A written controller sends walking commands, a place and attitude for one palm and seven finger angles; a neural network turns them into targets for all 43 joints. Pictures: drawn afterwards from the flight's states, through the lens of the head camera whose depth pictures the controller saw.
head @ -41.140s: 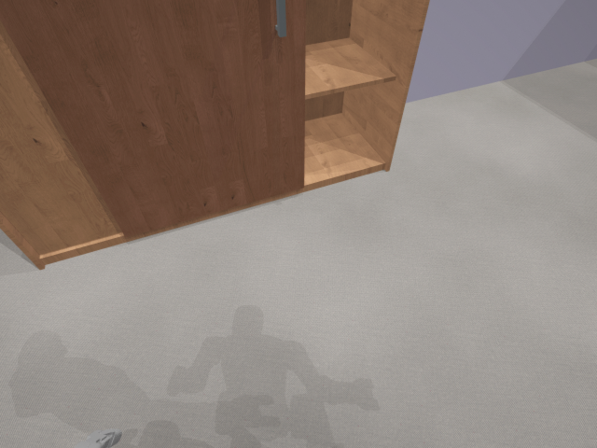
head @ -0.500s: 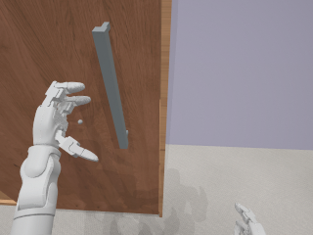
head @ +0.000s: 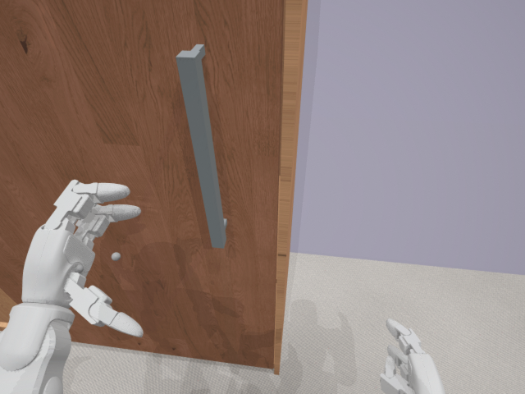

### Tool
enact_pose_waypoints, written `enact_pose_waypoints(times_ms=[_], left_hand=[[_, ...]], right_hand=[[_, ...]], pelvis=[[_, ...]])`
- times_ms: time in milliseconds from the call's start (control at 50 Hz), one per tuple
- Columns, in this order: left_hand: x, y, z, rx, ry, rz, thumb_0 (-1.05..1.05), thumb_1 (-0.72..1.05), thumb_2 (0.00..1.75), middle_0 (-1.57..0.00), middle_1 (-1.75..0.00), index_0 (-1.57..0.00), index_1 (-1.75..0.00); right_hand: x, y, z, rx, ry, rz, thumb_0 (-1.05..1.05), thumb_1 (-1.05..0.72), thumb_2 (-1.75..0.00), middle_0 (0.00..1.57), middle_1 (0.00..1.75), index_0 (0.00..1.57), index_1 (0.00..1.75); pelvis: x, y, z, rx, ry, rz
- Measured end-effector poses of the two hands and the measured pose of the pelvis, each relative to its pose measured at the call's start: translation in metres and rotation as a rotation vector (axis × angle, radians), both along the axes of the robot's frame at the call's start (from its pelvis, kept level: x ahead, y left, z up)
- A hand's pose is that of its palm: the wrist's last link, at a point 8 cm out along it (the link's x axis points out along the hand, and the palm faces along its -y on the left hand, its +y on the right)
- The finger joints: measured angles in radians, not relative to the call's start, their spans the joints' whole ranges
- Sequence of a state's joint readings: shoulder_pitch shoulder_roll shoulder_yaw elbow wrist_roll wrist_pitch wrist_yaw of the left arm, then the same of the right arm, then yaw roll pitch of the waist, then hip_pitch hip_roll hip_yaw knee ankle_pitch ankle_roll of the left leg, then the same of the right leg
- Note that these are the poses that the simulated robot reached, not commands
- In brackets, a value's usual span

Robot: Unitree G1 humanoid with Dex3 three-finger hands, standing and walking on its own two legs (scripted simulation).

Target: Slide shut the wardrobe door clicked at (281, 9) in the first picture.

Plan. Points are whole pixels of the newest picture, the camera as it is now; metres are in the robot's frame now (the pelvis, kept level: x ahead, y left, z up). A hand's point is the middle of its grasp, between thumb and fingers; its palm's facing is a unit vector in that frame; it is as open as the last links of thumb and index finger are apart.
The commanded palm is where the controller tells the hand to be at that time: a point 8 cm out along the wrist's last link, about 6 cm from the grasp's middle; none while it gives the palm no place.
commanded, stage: slip the hand off the handle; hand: left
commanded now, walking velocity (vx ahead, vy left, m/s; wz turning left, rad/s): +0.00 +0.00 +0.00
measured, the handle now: (210, 163) +0.39 +0.13 +0.19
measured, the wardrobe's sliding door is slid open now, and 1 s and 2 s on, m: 0.00 0.00 0.00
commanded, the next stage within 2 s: draw the hand back to the body in 0.04 s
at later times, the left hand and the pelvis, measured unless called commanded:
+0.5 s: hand (96, 268) +0.19 +0.22 +0.18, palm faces +0.09 -0.99 -0.10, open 14.7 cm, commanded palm +0.15 +0.26 +0.18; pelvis +0.00 +0.00 +0.00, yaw +0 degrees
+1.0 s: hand (72, 279) +0.19 +0.25 +0.17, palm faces +0.42 -0.84 -0.35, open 12.4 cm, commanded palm +0.14 +0.29 +0.18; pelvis -0.01 +0.01 +0.01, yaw -1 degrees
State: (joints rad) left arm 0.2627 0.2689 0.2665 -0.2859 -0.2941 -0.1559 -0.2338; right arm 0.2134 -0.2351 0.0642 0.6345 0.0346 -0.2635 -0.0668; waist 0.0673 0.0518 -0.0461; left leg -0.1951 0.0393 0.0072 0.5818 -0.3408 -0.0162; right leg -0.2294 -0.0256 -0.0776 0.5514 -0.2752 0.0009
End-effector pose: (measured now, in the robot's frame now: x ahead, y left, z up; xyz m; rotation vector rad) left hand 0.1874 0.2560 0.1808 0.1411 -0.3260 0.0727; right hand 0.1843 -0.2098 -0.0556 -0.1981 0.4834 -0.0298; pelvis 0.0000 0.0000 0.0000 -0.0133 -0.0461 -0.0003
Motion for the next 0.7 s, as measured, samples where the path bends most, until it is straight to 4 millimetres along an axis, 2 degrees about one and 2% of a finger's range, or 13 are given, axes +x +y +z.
enact_pose_waypoints(times_ms=[180, 360, 460, 620, 700], left_hand=[[-0.023, -0.001, 0.003, 0.017, -0.021, 0.008, -0.01, -0.56, 0.19, -0.25, -1.15, -0.26, -1.16], [-0.013, 0.010, -0.008, -0.022, 0.252, 0.008, -0.01, -0.55, 0.20, -0.25, -1.15, -0.26, -1.15], [-0.017, 0.013, 0.002, -0.042, 0.217, 0.014, -0.01, -0.55, 0.20, -0.25, -1.15, -0.26, -1.15], [-0.022, 0.014, -0.007, -0.049, 0.261, 0.029, -0.01, -0.55, 0.20, -0.25, -1.14, -0.25, -1.15], [-0.026, 0.016, -0.002, 0.006, 0.242, 0.069, -0.01, -0.50, 0.22, -0.25, -1.12, -0.25, -1.13]], right_hand=[[-0.006, -0.005, -0.002, -0.012, -0.009, 0.008, 0.02, -0.90, -0.90, 0.20, 0.30, 0.20, 0.30], [-0.003, -0.004, 0.002, 0.022, -0.039, -0.038, 0.02, -0.90, -0.90, 0.20, 0.30, 0.20, 0.30], [0.003, -0.002, 0.011, 0.027, -0.095, -0.027, 0.02, -0.90, -0.90, 0.20, 0.30, 0.20, 0.30], [0.006, -0.005, 0.016, 0.015, -0.107, -0.024, 0.02, -0.90, -0.90, 0.20, 0.30, 0.20, 0.30], [0.002, -0.006, 0.016, 0.003, -0.100, -0.022, 0.02, -0.90, -0.90, 0.20, 0.30, 0.20, 0.30]], pelvis=[[-0.003, -0.002, -0.001, -0.003, -0.010, 0.010], [-0.003, -0.002, 0.002, 0.000, -0.026, 0.007], [-0.002, -0.002, 0.002, 0.000, -0.037, 0.006], [-0.004, -0.002, 0.002, -0.001, -0.048, 0.005], [-0.005, -0.002, 0.003, -0.003, -0.049, 0.002]])
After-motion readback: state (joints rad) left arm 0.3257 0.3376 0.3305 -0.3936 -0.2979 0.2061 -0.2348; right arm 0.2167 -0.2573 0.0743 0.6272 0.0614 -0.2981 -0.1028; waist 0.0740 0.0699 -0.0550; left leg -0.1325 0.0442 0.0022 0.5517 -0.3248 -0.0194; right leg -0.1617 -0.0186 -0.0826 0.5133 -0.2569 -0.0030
